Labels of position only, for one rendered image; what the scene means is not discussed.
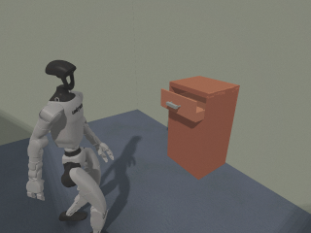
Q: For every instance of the robot torso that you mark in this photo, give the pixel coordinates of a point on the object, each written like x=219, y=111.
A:
x=68, y=131

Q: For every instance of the handle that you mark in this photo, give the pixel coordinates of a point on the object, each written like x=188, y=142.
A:
x=170, y=104

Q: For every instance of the robot right hand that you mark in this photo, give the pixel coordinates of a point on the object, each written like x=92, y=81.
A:
x=35, y=187

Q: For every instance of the robot head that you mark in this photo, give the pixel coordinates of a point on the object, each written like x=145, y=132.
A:
x=62, y=69

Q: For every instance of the robot left hand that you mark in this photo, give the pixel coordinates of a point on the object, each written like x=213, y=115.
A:
x=103, y=147

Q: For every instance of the robot right forearm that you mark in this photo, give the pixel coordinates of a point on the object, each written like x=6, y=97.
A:
x=35, y=164

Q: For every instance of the cabinet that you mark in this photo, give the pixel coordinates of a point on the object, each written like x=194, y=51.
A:
x=201, y=147

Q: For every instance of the right robot upper arm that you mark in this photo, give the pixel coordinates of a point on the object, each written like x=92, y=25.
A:
x=48, y=115

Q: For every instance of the robot left forearm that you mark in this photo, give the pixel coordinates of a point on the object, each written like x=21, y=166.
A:
x=90, y=135

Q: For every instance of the left robot upper arm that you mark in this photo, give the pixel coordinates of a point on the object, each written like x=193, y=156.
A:
x=82, y=97

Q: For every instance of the drawer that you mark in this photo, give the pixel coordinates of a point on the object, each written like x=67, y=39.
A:
x=192, y=106

